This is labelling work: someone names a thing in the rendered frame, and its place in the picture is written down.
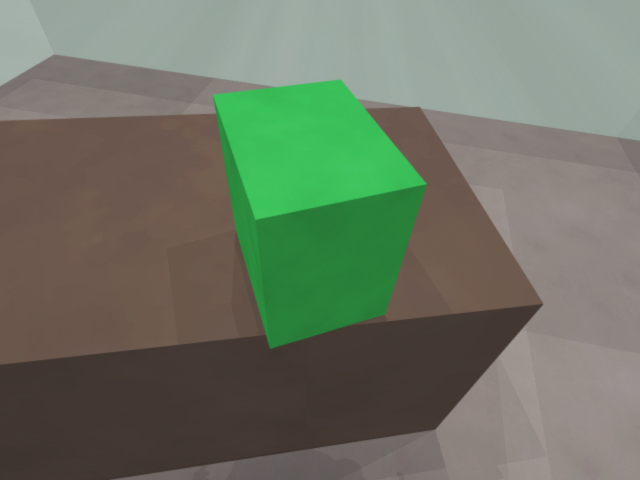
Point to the carton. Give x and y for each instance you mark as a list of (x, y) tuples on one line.
[(323, 202)]

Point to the pedestal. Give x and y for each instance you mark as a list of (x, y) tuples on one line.
[(131, 341)]

